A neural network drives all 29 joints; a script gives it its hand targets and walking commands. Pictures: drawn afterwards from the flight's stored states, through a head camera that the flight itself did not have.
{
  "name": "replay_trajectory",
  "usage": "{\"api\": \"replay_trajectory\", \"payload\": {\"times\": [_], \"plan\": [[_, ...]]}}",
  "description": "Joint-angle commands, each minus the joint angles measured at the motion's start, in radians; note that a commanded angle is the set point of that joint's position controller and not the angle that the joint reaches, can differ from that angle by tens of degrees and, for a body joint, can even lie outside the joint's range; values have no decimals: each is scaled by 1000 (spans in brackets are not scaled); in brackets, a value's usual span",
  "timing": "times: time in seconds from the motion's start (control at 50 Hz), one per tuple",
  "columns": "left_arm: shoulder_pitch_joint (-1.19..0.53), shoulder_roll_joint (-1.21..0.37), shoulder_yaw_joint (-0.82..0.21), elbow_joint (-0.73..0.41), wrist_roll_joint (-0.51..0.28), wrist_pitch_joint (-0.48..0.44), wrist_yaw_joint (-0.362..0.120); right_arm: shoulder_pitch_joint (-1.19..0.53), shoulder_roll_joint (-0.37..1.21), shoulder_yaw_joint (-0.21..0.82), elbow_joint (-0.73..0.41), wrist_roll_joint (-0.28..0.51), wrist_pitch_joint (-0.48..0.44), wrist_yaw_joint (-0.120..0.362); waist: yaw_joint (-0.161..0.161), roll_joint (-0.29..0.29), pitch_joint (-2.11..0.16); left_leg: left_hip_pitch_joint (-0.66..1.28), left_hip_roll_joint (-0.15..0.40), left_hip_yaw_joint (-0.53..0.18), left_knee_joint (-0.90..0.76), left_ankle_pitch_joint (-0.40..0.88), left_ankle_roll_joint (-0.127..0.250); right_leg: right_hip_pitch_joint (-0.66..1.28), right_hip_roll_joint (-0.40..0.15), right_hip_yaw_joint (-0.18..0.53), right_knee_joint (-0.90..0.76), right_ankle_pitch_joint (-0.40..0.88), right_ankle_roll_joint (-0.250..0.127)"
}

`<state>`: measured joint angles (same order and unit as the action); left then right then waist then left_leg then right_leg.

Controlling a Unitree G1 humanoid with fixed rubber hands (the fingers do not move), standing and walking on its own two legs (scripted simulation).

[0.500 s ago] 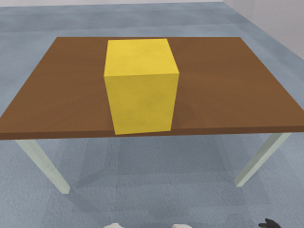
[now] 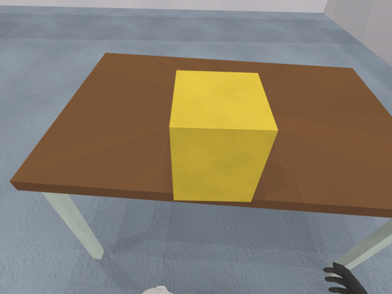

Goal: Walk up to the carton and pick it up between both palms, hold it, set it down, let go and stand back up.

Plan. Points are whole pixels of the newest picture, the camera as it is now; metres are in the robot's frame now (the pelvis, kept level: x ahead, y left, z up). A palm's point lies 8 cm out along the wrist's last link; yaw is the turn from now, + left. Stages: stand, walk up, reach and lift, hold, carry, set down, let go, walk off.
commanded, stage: walk up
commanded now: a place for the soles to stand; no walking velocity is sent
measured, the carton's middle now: (214, 138) +0.47 -0.03 +0.06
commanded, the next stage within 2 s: reach and lift in 1.50 s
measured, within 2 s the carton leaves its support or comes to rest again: neither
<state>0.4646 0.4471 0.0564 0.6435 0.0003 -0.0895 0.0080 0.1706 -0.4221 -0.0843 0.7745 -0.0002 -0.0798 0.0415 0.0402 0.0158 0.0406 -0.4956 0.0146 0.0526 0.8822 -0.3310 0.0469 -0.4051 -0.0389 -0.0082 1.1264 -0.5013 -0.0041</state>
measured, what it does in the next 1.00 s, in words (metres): steps on the spot: right foot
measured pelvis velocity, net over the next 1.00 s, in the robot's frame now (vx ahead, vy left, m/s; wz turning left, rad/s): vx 0.05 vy -0.03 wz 0.00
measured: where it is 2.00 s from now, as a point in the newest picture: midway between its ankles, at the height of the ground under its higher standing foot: outside the picture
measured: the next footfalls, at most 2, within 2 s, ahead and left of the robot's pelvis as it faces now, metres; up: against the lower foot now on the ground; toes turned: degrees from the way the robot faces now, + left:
right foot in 0.26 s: +0.12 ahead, -0.15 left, +0.00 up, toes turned -2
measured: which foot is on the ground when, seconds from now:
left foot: down 0.00-1.00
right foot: up 0.00-0.24, down 0.26-1.00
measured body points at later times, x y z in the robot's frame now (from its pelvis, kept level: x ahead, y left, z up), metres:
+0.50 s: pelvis +0.04 -0.03 +0.00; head +0.06 -0.03 +0.45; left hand +0.18 +0.29 -0.07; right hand +0.14 -0.36 -0.09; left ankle +0.09 +0.09 -0.69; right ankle +0.08 -0.15 -0.69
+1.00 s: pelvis +0.05 -0.03 +0.00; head +0.06 -0.03 +0.45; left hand +0.21 +0.29 -0.06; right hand +0.18 -0.34 -0.09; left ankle +0.09 +0.09 -0.69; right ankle +0.08 -0.15 -0.69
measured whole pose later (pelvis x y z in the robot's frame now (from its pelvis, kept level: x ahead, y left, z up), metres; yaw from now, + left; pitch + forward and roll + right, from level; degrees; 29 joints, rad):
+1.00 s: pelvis +0.05 -0.03 +0.00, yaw +0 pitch -2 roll +0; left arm 0.22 0.43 0.04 0.64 0.00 -0.07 0.01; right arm 0.18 -0.39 -0.06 0.78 0.00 -0.05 0.02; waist -0.01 0.00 0.05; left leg -0.43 0.03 0.04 0.89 -0.42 0.02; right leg -0.43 -0.03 -0.02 0.89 -0.43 0.00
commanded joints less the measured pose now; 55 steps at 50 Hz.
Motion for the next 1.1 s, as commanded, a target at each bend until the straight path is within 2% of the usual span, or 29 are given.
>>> {"api": "replay_trajectory", "payload": {"times": [0.0,0.14,0.2,0.22,0.24,0.26,0.28,0.3,0.36,0.38,0.42,0.44,0.48,0.5,0.52,0.54,0.56,0.6,0.64,0.68,0.74,0.78,0.8,0.82,0.9,0.92,1.0,1.02,1.08], "plan": [[-11,221,67,46,16,14,-5,45,-313,-72,-27,2,-12,-31,-58,92,134,126,294,-495,-592,-384,120,-357,-69,41,56,113,-43],[-74,226,77,41,22,13,8,90,-300,-71,-47,-14,4,-23,-82,162,92,113,291,-485,-505,-261,200,-215,-37,10,-186,-17,-36],[4,188,69,61,21,-7,16,8,-269,-44,-63,-14,19,-22,-11,129,-31,-4,219,-301,-293,36,143,124,3,-16,-483,106,-67],[15,197,73,78,31,-18,24,-22,-212,-25,-51,-13,23,-20,15,106,-42,-79,170,-245,-173,78,85,215,16,37,-535,150,-77],[41,258,87,76,48,-22,27,25,-146,0,-66,-9,21,-25,19,-120,-89,-185,89,-157,53,46,20,298,-143,305,-644,89,-126],[-59,311,98,59,36,-21,29,-23,-111,10,-72,2,24,-33,-1,-208,-20,-255,-27,-38,133,-182,-34,165,-332,617,-790,-63,-216],[-109,337,104,40,29,-19,26,-19,-201,-17,-50,1,33,-46,11,-152,-11,-188,28,-109,148,-231,-34,97,-386,603,-784,-84,-280],[-122,297,86,36,28,-19,26,11,-232,-19,-32,-3,32,-42,-19,-90,19,-150,29,-85,113,-250,-22,83,-343,546,-738,-14,-265],[-238,227,52,21,20,-9,21,138,-199,-28,6,0,12,-36,-98,-175,-38,176,37,-57,-152,-71,7,-72,-170,248,-559,135,-155],[-243,204,36,21,21,-4,21,128,-220,-41,-1,-17,5,-37,-106,-83,-53,239,47,-109,-193,-50,28,-124,-135,206,-459,262,-126],[-217,158,34,37,2,7,17,80,-285,-44,-16,-26,1,-43,-70,61,-85,184,233,-477,-379,-158,117,-114,2,20,-246,188,-48],[-182,186,39,48,7,9,21,41,-288,-44,-15,-17,4,-41,-44,28,-60,108,275,-474,-372,-155,156,-55,-10,7,-290,66,-49],[-156,186,43,61,18,0,19,-8,-252,-16,-20,-17,10,-38,-13,25,-38,-22,214,-348,-300,-115,102,63,-29,68,-413,45,-78],[-164,207,45,59,23,-7,20,-39,-202,-4,-29,-6,15,-37,-1,-67,-22,-75,129,-255,-224,-83,46,96,-81,172,-525,51,-106],[-160,240,45,66,30,-18,22,-33,-168,0,-36,-6,21,-36,-21,-117,-18,-91,48,-135,-69,-16,1,93,-172,351,-609,53,-155],[-168,279,59,61,20,-17,21,13,-188,-5,-16,0,19,-38,-43,-123,-56,-12,23,-62,-36,-1,-23,73,-235,390,-631,101,-186],[-216,266,55,57,18,-12,19,40,-182,-5,-11,-2,20,-39,-69,-84,-71,24,11,-64,-60,-17,-13,62,-235,376,-602,166,-202],[-269,229,37,36,21,-14,17,69,-217,-19,10,-14,9,-37,-94,-40,-121,189,62,-146,-170,56,23,-33,-169,224,-478,305,-137],[-280,187,28,54,9,-5,20,24,-231,-23,-6,-15,5,-39,-76,-44,-83,169,150,-303,-261,40,77,-59,-46,96,-389,265,-70],[-229,177,29,58,6,5,20,-13,-245,-17,2,-18,7,-39,-41,28,-100,125,204,-350,-296,25,107,-1,-19,38,-346,162,-54],[-216,209,37,59,23,-7,21,-61,-192,6,-18,-11,14,-32,-16,-23,-81,-3,138,-264,-227,17,53,107,-76,166,-496,163,-96],[-227,232,46,58,21,-14,22,-45,-183,2,-1,0,14,-36,-37,-97,-92,55,62,-106,-119,103,-7,74,-164,277,-575,184,-140],[-255,236,43,55,18,-13,18,-14,-178,2,5,1,14,-40,-62,-107,-115,99,59,-119,-135,73,-1,38,-169,286,-548,225,-151],[-269,223,32,52,17,-10,15,-14,-188,-2,13,-11,16,-36,-70,-75,-121,184,56,-94,-144,37,8,-24,-170,263,-541,205,-138],[-284,179,23,51,11,1,19,-49,-230,-13,2,-19,6,-38,-38,-17,-120,118,170,-327,-284,-7,82,10,-44,65,-398,212,-65],[-255,171,26,53,10,2,20,-58,-232,-6,7,-21,8,-37,-32,17,-96,89,169,-309,-280,2,82,31,-41,87,-424,184,-64],[-284,222,33,58,25,-9,18,-45,-179,-1,-6,-13,15,-32,-62,-95,-103,105,59,-130,-149,43,13,3,-144,251,-569,126,-127],[-276,242,40,57,13,-15,27,-41,-196,-10,-19,-30,32,-28,-59,-38,-98,97,55,-119,-100,117,12,3,-174,268,-563,206,-135],[-291,239,38,56,8,-8,36,-26,-183,-9,-24,-26,41,-20,-64,-86,-122,134,67,-131,-120,170,29,3,-143,187,-506,287,-116]]}}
